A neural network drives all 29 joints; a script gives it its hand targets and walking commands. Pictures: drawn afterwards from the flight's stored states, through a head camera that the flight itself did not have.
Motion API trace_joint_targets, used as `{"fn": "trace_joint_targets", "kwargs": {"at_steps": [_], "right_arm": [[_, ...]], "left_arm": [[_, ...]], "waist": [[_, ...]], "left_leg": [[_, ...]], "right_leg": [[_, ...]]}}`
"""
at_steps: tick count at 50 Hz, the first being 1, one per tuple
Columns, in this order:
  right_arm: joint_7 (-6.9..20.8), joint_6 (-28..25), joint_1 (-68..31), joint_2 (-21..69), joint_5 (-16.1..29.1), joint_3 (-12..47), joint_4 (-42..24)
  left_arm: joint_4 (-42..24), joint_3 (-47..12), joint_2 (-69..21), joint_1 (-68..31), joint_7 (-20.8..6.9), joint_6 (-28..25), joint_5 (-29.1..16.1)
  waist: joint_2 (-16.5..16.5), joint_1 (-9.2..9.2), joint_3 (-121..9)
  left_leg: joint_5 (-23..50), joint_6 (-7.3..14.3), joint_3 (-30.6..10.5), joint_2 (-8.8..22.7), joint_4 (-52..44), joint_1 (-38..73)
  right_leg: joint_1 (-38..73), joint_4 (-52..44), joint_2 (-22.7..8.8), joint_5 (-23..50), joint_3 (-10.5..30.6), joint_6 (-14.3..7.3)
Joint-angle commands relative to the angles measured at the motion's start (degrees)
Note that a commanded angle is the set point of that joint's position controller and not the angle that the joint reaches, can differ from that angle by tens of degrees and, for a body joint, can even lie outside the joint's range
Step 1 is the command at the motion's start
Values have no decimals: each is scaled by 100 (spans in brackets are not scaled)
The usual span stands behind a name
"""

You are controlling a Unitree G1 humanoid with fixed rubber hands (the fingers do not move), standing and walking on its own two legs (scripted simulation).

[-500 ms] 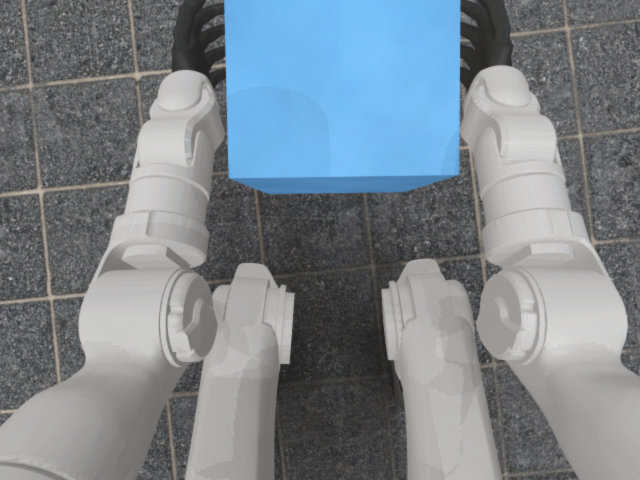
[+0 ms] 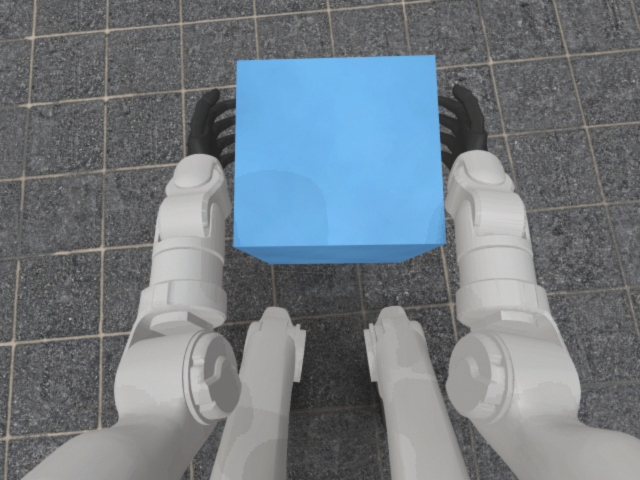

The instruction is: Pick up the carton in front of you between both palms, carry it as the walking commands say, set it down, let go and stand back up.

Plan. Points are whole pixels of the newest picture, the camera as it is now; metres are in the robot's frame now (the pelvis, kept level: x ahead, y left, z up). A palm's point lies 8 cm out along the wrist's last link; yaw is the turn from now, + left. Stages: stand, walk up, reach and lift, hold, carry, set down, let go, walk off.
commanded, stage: reach and lift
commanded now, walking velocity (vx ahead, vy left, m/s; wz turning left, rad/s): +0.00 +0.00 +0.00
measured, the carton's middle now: (335, 182) +0.47 +0.00 -0.12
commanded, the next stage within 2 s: none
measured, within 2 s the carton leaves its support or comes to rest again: neither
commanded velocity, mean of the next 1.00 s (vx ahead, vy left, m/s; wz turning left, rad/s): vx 0.00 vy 0.00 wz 0.00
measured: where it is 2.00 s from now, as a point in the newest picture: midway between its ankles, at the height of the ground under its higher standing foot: (332, 401)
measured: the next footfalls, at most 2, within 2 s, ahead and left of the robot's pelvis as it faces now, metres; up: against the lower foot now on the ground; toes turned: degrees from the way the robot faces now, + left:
none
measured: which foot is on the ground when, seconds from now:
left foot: down 0.00-1.00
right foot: down 0.00-1.00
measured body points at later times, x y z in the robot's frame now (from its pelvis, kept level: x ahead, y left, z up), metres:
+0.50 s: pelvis +0.05 +0.00 +0.14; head +0.18 +0.00 +0.57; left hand +0.45 +0.15 +0.11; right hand +0.45 -0.15 +0.11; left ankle +0.11 +0.13 -0.49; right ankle +0.11 -0.13 -0.49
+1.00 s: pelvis +0.10 +0.00 +0.25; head +0.10 -0.01 +0.70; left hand +0.41 +0.16 +0.25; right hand +0.41 -0.15 +0.25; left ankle +0.11 +0.13 -0.49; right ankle +0.11 -0.13 -0.49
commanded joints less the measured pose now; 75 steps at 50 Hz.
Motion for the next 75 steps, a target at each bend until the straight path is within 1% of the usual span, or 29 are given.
{"fn": "trace_joint_targets", "kwargs": {"at_steps": [1,4,6,7,8,9,10,11,12,14,20,24,26,28,32,33,35,36,37,38,40,41,45,48,49,52,59,62,75], "right_arm": [[1449,-137,-3487,6158,1035,3495,30],[1468,-154,-3487,6038,1182,3354,19],[1479,-100,-3378,6492,1245,3632,255],[1506,-84,-3190,6393,1040,3471,84],[1509,-28,-2874,6232,882,3145,637],[1551,14,-2529,6323,589,2768,848],[1560,-32,-2789,6565,811,3062,566],[1586,-68,-2281,6473,874,2980,826],[1560,-184,-2395,6557,1012,3287,524],[1512,-230,-1975,6327,711,3045,702],[1525,-311,-1807,6672,896,3418,478],[1541,-238,-1054,6517,818,3674,-74],[1609,-107,-628,6688,851,3813,-79],[1573,-110,-532,6441,804,3750,-66],[1659,-113,-34,6524,690,3796,-50],[1645,-132,-330,6537,849,3985,-150],[1614,-132,-165,6295,896,4093,-547],[1617,-55,-517,6400,808,4094,-403],[1575,6,-91,6718,878,4065,-442],[1619,23,-87,6780,995,4260,-386],[1548,117,221,6552,981,4214,-543],[1533,178,285,6847,1131,4346,-484],[1500,472,1370,6441,829,4101,-639],[1531,640,1584,6102,975,4349,-1216],[1525,737,1433,6288,1011,4439,-1350],[1623,917,1168,6191,1072,4437,-1656],[1661,1261,1489,5955,787,4088,-1529],[1750,1317,1058,6022,1050,4324,-1723],[1704,1092,238,6264,964,4296,-1759]], "left_arm": [[245,-3298,-6159,-3433,-1531,-32,-1072],[412,-3327,-6416,-3178,-1512,23,-1046],[46,-3543,-6282,-3337,-1426,-78,-1080],[307,-3375,-6140,-2791,-1451,-8,-945],[331,-3199,-6311,-2930,-1481,-9,-845],[276,-3190,-6253,-3028,-1491,34,-772],[-159,-3496,-6250,-2987,-1486,-32,-890],[178,-3324,-6279,-2764,-1463,-19,-831],[109,-3435,-6381,-2707,-1445,-67,-942],[161,-3370,-6569,-2274,-1492,-68,-767],[-277,-3628,-6339,-2030,-1442,-228,-765],[-14,-3695,-6635,-1159,-1468,-114,-736],[-62,-3647,-6745,-434,-1474,-9,-694],[-203,-3948,-6838,-304,-1473,-16,-817],[-657,-4160,-6686,-172,-1443,-51,-679],[-784,-4129,-6619,-459,-1431,-94,-848],[-736,-4060,-6454,-159,-1414,-56,-762],[-638,-3898,-6418,-113,-1471,16,-628],[-613,-3963,-6413,-32,-1537,70,-643],[-786,-4162,-6564,-11,-1556,90,-758],[-717,-4155,-6625,245,-1603,190,-843],[-733,-4316,-6515,338,-1634,284,-845],[-812,-4222,-6356,1094,-1674,599,-748],[-1235,-4256,-6234,1668,-1627,790,-676],[-1520,-4514,-6218,1486,-1642,820,-823],[-1685,-4469,-6274,1477,-1612,1015,-937],[-1807,-4256,-6177,1045,-1650,1423,-853],[-1758,-4078,-6107,1219,-1670,1452,-838],[-1539,-4015,-6241,528,-1773,1245,-768]], "waist": [[-591,-144,-5694],[53,77,-5416],[-223,203,-5598],[-368,-223,-5207],[-67,164,-4793],[-160,-385,-4583],[-127,55,-4822],[99,-251,-4771],[186,75,-4658],[156,-251,-4306],[-11,22,-4161],[-208,-265,-3906],[-187,94,-3434],[14,-205,-3074],[55,-269,-2643],[-34,51,-2794],[17,-242,-2492],[-124,229,-2457],[-66,-106,-2618],[3,134,-2593],[-195,-247,-2761],[27,162,-2435],[-119,-273,-1326],[-29,-24,-1167],[-165,-277,-1160],[-215,32,-759],[-65,-263,-111],[-151,89,-138],[-339,-90,-657]], "left_leg": [[1115,165,852,-370,-1199,3440],[801,138,902,-381,-1517,3487],[872,163,886,-398,-1705,3819],[819,145,796,-356,-1914,3809],[604,167,852,-383,-1978,3702],[190,158,733,-321,-2223,4116],[633,152,834,-366,-2299,4165],[599,200,778,-285,-2363,4383],[645,207,702,-326,-2521,4563],[876,159,597,-330,-2771,4757],[969,256,507,-259,-3241,5611],[1261,257,370,-171,-3772,6352],[1476,267,311,-176,-4117,6450],[1744,289,167,-94,-4294,6792],[1970,243,151,-34,-4869,7409],[1885,298,176,4,-4957,7652],[2102,291,137,-46,-5204,7919],[2084,274,235,-100,-5328,7606],[2037,343,204,-89,-5417,8231],[2190,283,188,-66,-5578,8315],[2665,330,141,-12,-5690,8691],[2540,298,221,-68,-5918,8640],[2685,261,144,-56,-6486,9060],[3315,236,44,59,-6875,9505],[3199,207,54,8,-6962,9985],[2724,270,60,90,-7254,10068],[1971,182,120,52,-7341,9913],[1862,278,99,94,-7520,10134],[1790,262,361,33,-7229,10277]], "right_leg": [[3745,-1183,417,1185,-1009,-142],[4439,-1574,320,1064,-696,-221],[4601,-1712,356,1015,-737,-169],[4418,-1873,402,993,-936,-85],[4525,-2084,302,760,-669,-209],[4126,-2236,370,235,-874,-234],[4616,-2296,410,785,-707,-213],[4643,-2367,365,814,-657,-214],[4536,-2328,351,763,-682,-268],[4906,-2666,330,1017,-670,-295],[5673,-3203,304,993,-504,-285],[6298,-3799,293,1283,-422,-268],[6817,-4029,195,1559,-322,-313],[6951,-4268,189,1782,-245,-353],[7259,-4806,214,2047,-213,-438],[7641,-4837,199,1988,-194,-428],[7705,-5097,116,2089,-212,-442],[8088,-5357,94,2111,-170,-375],[8286,-5518,77,2167,-28,-328],[8589,-5485,83,2319,-100,-353],[9061,-5719,65,2760,-48,-369],[9433,-5847,44,2930,22,-281],[9578,-6515,-10,3065,-17,-253],[10159,-6861,-7,3305,-118,-304],[10122,-6992,1,3239,-113,-256],[10096,-7160,10,2664,-256,-241],[10441,-7403,-105,2253,-61,-386],[10269,-7360,-44,2133,-244,-339],[10331,-7286,-33,1797,-276,-282]]}}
